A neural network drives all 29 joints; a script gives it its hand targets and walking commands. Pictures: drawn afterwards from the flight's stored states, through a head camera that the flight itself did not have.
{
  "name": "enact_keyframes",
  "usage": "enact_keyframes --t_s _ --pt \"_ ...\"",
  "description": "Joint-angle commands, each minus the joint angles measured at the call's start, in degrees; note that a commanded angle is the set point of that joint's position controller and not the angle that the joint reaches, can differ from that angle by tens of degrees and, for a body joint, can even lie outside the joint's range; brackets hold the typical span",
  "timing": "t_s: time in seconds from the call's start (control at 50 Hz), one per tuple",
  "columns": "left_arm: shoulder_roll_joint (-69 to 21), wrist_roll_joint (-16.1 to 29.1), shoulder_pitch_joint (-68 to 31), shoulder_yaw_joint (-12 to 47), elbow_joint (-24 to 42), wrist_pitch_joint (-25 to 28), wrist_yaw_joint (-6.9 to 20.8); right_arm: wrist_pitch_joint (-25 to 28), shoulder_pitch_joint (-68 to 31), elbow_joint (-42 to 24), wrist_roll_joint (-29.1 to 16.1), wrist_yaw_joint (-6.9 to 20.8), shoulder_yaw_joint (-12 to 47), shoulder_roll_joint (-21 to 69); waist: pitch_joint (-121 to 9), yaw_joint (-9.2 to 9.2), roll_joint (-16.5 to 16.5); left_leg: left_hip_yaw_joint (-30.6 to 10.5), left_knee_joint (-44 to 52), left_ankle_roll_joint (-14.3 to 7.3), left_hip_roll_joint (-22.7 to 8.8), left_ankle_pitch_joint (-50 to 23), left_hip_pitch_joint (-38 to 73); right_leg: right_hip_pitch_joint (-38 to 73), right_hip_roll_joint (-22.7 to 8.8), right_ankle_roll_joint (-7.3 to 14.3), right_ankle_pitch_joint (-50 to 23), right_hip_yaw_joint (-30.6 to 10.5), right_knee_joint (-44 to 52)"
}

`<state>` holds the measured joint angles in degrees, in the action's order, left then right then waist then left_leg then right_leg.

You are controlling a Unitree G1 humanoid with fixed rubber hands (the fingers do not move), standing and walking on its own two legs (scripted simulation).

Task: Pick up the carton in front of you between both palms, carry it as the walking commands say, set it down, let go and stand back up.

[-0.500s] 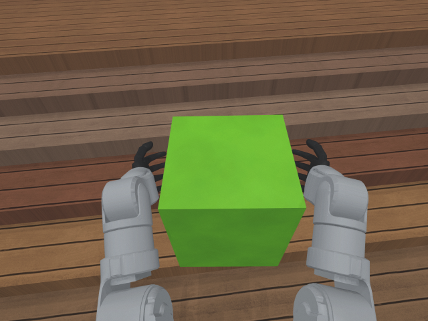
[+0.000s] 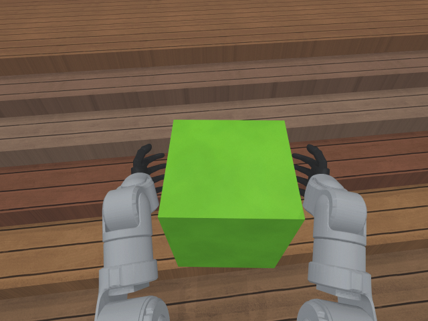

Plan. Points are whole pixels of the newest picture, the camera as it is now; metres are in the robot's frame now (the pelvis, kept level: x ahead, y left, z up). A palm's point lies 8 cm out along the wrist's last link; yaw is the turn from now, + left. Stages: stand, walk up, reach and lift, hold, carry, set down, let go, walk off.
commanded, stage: carry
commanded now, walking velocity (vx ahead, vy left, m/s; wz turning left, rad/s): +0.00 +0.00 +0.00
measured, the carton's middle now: (227, 199) +0.34 +0.00 +0.04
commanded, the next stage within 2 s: none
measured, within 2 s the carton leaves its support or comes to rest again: neither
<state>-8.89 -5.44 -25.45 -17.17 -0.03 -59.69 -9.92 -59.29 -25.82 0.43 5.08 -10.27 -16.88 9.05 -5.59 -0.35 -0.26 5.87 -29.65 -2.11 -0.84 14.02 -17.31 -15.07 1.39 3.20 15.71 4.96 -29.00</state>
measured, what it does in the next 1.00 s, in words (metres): stands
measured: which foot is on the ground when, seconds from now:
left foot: down 0.00-1.00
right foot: down 0.00-1.00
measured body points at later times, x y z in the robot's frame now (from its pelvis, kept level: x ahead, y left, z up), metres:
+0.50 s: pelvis -0.02 +0.01 +0.00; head -0.04 +0.01 +0.45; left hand +0.31 +0.16 +0.10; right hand +0.31 -0.15 +0.10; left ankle +0.02 +0.10 -0.74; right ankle +0.00 -0.08 -0.74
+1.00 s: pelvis -0.02 +0.01 +0.00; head -0.04 +0.01 +0.45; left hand +0.31 +0.17 +0.10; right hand +0.31 -0.15 +0.10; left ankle +0.02 +0.10 -0.74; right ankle +0.00 -0.08 -0.74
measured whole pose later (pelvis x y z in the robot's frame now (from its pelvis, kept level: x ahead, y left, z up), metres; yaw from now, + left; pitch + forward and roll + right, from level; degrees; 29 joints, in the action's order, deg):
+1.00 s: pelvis -0.02 +0.01 +0.00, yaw +0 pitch +2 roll +0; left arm -8.9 -5.1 -25.1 -16.8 0.1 -59.1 -10.2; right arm -58.8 -25.1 0.0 5.0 -10.2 -16.7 9.1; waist -5.1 -0.2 -0.1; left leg 6.4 -29.1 -3.0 -0.3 11.5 -19.3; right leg -17.5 0.2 2.5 13.7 5.3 -29.5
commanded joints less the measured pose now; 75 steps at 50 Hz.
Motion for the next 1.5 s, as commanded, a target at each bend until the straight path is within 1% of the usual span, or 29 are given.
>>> enact_keyframes --t_s 0.0,0.26,0.64,0.9,1.48 --pt "-42.3 8.9 -33.4 33.3 2.3 0.9 0.0 0.4 -32.3 -1.8 -8.7 0.0 33.0 42.7 -16.9 -0.09 -0.1 -7.3 2.8 -3.3 -7.7 -14.0 8.2 3.6 -8.8 2.3 -13.5 -7.3 3.9" --pt "-43.0 9.1 -33.7 33.5 2.3 1.2 -0.1 0.8 -32.8 -1.8 -9.0 0.0 33.3 43.3 -16.7 0.01 -0.5 -7.5 3.8 -3.3 -7.6 -11.3 7.4 2.4 -8.9 2.0 -9.2 -7.2 4.4" --pt "-42.6 9.3 -33.1 34.0 3.1 1.4 -0.2 0.9 -32.1 -2.8 -9.1 0.0 33.8 42.8 -16.5 -0.01 -0.1 -7.7 4.4 -3.5 -7.5 -9.4 6.7 1.3 -8.8 1.9 -6.7 -7.0 4.4" --pt "-42.6 9.3 -32.9 34.1 3.1 1.5 -0.2 1.0 -32.0 -2.8 -9.1 0.1 33.8 42.8 -16.6 0.09 -0.1 -7.7 4.5 -3.4 -7.5 -8.7 6.4 1.2 -8.9 1.7 -6.1 -6.8 4.3" --pt "-42.4 9.5 -32.4 34.3 3.6 1.6 -0.3 1.1 -31.6 -3.4 -9.3 0.0 34.1 42.5 -17.0 0.10 0.0 -7.4 4.1 -3.5 -7.6 -10.6 6.8 1.5 -9.0 1.6 -7.7 -6.6 4.0"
